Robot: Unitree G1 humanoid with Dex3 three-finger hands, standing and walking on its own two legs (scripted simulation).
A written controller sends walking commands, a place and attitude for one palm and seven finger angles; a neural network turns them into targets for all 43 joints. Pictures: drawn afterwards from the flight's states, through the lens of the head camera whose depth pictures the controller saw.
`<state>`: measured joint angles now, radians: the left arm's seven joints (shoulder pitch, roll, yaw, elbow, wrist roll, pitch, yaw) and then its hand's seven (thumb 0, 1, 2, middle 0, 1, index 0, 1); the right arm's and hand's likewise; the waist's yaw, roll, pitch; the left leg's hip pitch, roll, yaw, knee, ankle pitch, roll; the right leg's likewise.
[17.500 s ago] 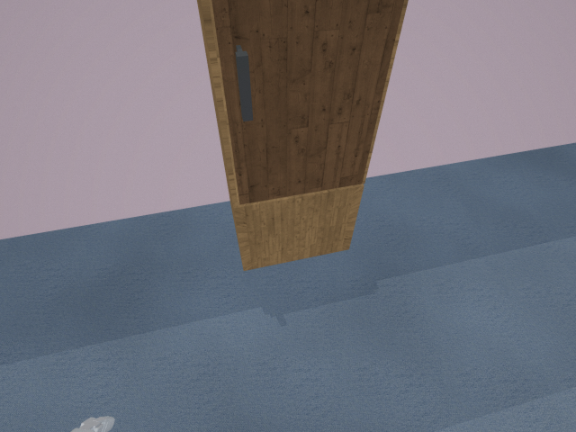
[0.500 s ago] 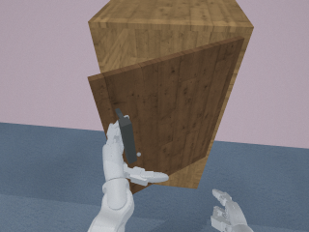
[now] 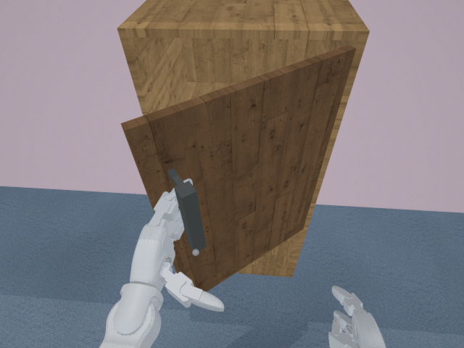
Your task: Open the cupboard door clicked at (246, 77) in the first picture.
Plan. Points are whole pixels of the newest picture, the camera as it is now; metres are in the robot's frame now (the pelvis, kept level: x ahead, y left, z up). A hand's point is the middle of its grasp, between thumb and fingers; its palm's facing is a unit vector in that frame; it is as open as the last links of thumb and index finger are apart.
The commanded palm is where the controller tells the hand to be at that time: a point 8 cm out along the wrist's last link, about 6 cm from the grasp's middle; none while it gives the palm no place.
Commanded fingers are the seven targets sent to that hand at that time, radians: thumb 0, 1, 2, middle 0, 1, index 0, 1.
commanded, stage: slide the hand sideways off the handle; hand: left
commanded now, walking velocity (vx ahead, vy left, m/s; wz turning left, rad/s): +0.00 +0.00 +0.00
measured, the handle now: (186, 211) +0.31 +0.10 +0.10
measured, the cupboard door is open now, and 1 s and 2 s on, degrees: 38 38 38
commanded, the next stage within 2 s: draw the hand back to the body in 0.74 s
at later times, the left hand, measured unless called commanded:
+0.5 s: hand (162, 281) +0.19 +0.11 +0.10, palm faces -0.02 -1.00 -0.04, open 16.3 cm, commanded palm +0.16 +0.17 +0.10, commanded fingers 0.00 -0.50 0.30 -0.15 -0.30 -0.15 -0.30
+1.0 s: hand (133, 295) +0.17 +0.15 +0.10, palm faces -0.02 -1.00 -0.08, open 16.3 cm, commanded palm +0.14 +0.21 +0.11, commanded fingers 0.00 -0.50 0.30 -0.15 -0.30 -0.15 -0.30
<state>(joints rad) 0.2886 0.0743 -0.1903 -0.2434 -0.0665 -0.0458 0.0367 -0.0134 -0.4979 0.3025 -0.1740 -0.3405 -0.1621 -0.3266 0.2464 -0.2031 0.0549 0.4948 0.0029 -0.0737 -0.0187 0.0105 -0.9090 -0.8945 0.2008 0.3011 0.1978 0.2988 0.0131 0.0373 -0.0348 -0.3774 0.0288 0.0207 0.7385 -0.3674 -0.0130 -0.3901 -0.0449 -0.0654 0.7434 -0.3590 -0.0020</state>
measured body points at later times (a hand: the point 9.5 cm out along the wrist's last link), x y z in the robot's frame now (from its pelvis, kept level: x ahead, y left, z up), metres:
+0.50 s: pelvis +0.02 -0.01 -0.01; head +0.02 -0.03 +0.44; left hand +0.19 +0.17 +0.10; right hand +0.21 -0.23 -0.07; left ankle +0.01 +0.13 -0.71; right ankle +0.02 -0.12 -0.71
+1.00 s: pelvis +0.01 +0.00 -0.02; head +0.00 -0.02 +0.43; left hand +0.17 +0.20 +0.11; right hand +0.20 -0.21 -0.08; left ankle +0.01 +0.13 -0.71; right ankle +0.02 -0.12 -0.71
